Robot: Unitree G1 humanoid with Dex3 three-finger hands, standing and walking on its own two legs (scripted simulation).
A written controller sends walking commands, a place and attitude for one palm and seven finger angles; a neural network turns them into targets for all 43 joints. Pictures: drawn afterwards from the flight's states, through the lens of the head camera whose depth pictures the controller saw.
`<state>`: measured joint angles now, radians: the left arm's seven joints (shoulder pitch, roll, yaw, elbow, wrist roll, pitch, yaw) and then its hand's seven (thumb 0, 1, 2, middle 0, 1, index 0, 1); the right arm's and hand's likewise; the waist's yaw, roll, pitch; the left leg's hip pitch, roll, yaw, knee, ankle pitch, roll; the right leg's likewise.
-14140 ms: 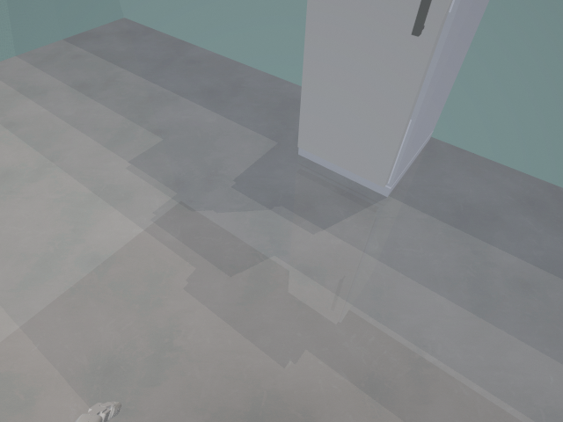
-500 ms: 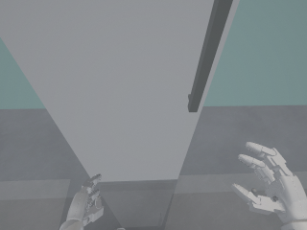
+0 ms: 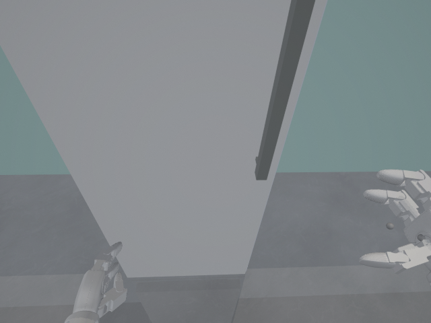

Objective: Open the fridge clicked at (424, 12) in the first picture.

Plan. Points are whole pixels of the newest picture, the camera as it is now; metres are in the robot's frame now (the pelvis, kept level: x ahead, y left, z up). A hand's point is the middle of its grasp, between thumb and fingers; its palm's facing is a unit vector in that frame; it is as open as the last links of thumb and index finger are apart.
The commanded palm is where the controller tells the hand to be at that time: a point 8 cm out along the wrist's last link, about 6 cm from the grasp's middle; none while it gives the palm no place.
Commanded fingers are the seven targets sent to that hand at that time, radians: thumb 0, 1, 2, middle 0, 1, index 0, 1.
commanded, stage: raise the hand to about handle height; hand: right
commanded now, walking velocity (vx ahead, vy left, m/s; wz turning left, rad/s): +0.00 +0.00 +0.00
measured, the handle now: (278, 82) +0.44 -0.10 +0.26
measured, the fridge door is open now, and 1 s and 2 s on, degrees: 0 0 0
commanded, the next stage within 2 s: move the hooked fingers beside the handle in 0.88 s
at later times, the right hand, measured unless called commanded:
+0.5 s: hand (418, 173) +0.28 -0.27 +0.21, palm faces +0.07 +0.99 -0.11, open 14.0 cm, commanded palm +0.23 -0.31 +0.22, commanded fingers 0.00 0.50 -0.30 0.30 1.20 0.30 1.20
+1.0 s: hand (410, 175) +0.28 -0.27 +0.21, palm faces +0.07 +0.99 -0.11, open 14.0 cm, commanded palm +0.25 -0.30 +0.22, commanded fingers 0.00 0.50 -0.30 0.30 1.20 0.30 1.20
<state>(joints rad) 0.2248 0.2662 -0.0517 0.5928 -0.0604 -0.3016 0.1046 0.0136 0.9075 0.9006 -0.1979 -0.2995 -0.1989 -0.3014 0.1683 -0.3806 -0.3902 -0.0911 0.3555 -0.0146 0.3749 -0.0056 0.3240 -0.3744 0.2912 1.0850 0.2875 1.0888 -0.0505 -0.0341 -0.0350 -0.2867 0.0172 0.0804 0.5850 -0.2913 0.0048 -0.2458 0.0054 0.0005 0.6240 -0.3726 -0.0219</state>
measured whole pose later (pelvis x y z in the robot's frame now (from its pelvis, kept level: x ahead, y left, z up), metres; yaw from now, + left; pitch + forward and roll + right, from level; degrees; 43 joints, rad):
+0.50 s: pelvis -0.01 +0.01 +0.01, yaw +0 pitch -2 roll +0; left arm 0.22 0.29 -0.09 0.61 -0.09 -0.22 0.10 0.01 0.91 0.90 -0.20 -0.30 -0.20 -0.30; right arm -0.19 -0.54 -0.51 0.15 0.34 0.22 0.47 -0.01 0.50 -0.30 0.30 1.20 0.30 1.20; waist -0.04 -0.06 -0.01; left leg -0.23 0.01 0.08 0.50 -0.24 0.02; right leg -0.18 0.00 0.00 0.52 -0.31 -0.01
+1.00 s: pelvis +0.00 +0.01 +0.01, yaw +0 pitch -2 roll +0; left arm 0.21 0.27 -0.09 0.60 -0.08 -0.23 0.10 0.01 0.91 0.90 -0.20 -0.30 -0.20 -0.30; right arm -0.15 -0.50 -0.50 0.10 0.33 0.23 0.45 -0.01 0.50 -0.30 0.30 1.20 0.30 1.20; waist -0.05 -0.06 -0.02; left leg -0.22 0.01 0.08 0.51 -0.25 0.02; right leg -0.17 0.00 0.00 0.52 -0.32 -0.01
